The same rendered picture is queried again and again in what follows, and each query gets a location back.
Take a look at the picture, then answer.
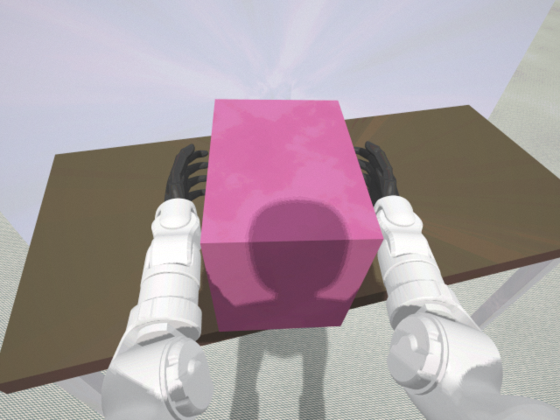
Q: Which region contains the table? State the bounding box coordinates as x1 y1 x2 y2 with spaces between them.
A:
0 105 560 416

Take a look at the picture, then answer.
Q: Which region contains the left robot upper arm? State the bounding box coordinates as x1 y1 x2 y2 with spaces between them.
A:
102 336 214 420

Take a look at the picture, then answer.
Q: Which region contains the robot left forearm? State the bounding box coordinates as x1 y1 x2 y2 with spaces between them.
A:
101 199 202 415

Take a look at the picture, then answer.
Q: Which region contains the robot right forearm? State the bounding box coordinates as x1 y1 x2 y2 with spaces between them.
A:
374 196 481 331

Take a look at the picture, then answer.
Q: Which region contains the carton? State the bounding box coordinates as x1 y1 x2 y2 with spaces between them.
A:
200 99 384 332

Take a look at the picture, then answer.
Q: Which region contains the right robot hand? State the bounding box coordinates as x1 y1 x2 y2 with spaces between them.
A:
353 141 399 207

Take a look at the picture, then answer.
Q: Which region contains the left robot hand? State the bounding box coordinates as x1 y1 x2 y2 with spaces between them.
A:
164 143 208 201

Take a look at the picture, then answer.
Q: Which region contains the right robot upper arm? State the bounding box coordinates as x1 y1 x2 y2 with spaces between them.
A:
387 312 560 420

